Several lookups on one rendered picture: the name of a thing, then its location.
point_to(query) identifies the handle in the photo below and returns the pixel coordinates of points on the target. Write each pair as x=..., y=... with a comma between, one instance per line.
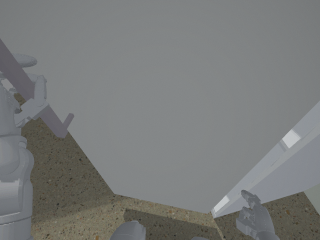
x=22, y=83

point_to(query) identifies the robot left forearm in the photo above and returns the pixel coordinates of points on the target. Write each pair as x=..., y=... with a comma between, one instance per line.
x=16, y=189

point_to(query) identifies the robot right hand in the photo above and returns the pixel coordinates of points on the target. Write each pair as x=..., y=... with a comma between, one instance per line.
x=258, y=219

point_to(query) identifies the robot left hand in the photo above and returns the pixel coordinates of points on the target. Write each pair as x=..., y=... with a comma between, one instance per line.
x=11, y=123

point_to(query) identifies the fridge door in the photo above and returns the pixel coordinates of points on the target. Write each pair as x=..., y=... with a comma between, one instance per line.
x=174, y=101

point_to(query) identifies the left robot thigh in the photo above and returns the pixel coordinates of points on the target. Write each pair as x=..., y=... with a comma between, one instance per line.
x=130, y=230

